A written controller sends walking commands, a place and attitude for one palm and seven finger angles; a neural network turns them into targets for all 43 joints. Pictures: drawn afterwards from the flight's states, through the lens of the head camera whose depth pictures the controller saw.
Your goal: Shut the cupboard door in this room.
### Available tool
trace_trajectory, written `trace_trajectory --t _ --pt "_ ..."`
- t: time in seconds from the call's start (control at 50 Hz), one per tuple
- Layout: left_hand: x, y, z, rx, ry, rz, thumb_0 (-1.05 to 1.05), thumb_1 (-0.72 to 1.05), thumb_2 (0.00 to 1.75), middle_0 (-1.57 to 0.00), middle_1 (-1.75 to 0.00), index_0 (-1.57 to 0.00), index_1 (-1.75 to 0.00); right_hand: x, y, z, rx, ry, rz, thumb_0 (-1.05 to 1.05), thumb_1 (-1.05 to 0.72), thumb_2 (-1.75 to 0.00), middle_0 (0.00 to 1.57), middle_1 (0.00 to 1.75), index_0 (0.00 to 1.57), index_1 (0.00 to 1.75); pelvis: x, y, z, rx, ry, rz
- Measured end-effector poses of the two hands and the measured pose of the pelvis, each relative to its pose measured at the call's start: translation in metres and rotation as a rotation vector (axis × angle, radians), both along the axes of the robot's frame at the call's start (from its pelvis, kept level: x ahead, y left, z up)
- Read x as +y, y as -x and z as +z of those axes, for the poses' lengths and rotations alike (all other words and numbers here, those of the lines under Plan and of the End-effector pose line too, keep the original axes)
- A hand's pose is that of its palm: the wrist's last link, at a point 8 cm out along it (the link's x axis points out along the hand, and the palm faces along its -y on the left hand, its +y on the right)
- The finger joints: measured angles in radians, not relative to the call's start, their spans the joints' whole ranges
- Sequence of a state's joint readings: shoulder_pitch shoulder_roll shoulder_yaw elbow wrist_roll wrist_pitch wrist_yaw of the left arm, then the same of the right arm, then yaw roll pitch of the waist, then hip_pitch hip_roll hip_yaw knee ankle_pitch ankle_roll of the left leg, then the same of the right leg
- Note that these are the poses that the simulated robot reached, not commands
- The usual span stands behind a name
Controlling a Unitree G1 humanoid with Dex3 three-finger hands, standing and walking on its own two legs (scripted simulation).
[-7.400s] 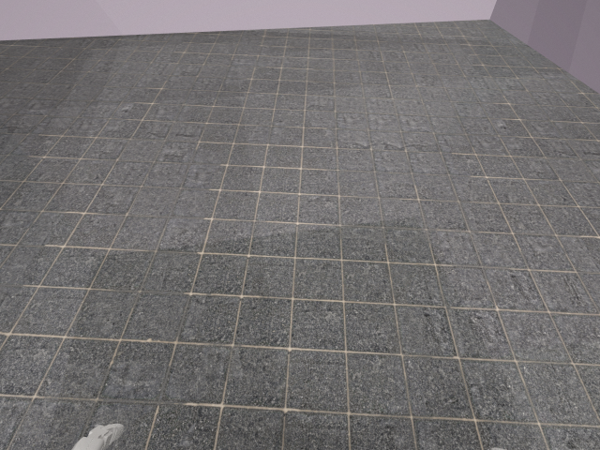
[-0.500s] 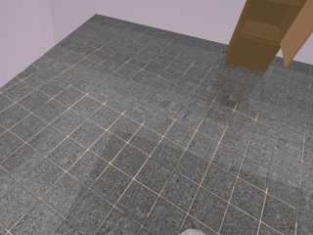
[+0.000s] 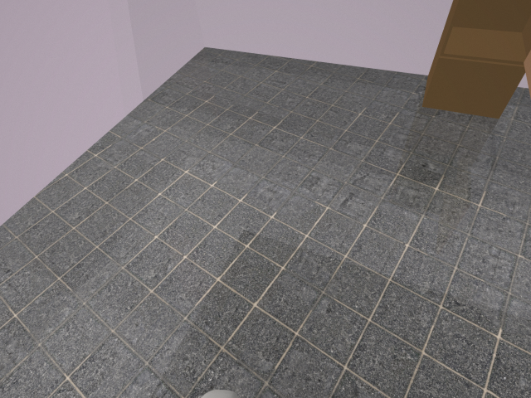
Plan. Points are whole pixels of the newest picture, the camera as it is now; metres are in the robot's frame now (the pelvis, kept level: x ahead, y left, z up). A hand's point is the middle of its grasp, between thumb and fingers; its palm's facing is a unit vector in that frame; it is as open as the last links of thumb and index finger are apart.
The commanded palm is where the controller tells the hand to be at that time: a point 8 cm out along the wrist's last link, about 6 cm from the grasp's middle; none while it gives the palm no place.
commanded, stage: stand and wait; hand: left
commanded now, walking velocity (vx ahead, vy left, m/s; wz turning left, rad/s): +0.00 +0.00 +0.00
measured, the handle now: out of the picture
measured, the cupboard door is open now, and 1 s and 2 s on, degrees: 91 91 91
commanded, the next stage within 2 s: turn or walk to find it in 0.22 s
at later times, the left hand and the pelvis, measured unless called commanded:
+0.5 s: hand out of the picture -0.03 +0.21 -0.19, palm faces +0.14 -0.97 -0.21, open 7.4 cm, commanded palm none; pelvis -0.02 +0.02 -0.01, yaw +4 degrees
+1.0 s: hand out of the picture -0.09 +0.26 -0.20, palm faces +0.35 -0.91 -0.21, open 7.4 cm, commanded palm none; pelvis -0.07 +0.05 -0.02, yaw +18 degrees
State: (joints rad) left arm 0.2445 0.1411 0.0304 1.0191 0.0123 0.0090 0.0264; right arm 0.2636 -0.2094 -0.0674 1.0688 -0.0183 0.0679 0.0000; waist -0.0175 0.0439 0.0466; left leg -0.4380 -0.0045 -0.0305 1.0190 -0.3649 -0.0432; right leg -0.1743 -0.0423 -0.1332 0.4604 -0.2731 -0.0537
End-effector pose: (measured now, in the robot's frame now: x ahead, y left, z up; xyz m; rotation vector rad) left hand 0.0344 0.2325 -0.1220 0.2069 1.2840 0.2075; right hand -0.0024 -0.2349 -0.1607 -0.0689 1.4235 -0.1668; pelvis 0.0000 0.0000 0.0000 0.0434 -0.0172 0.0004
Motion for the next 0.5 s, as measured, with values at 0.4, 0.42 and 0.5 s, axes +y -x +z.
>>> trace_trajectory --t 0.4,0.42,0.5 --pt "0.018 0.078 -0.039 0.134 0.112 0.121 0.0 0.91 0.89 -0.2 -0.3 -0.2 -0.29 0.041 -0.062 0.019 -0.164 0.077 0.15 0.0 -0.92 -0.9 0.2 0.3 0.2 0.3 0.028 0.015 -0.008 -0.012 0.027 0.041" --pt "0.02 0.077 -0.039 0.128 0.107 0.122 0.0 0.91 0.89 -0.2 -0.3 -0.2 -0.29 0.043 -0.063 0.018 -0.172 0.073 0.154 0.0 -0.92 -0.9 0.2 0.3 0.2 0.3 0.028 0.016 -0.009 -0.011 0.023 0.046" --pt "0.027 0.071 -0.032 0.087 0.065 0.131 0.0 0.91 0.89 -0.2 -0.3 -0.2 -0.29 0.043 -0.064 0.011 -0.179 0.047 0.173 0.0 -0.93 -0.9 0.2 0.3 0.2 0.3 0.024 0.023 -0.01 -0.002 0.009 0.075"
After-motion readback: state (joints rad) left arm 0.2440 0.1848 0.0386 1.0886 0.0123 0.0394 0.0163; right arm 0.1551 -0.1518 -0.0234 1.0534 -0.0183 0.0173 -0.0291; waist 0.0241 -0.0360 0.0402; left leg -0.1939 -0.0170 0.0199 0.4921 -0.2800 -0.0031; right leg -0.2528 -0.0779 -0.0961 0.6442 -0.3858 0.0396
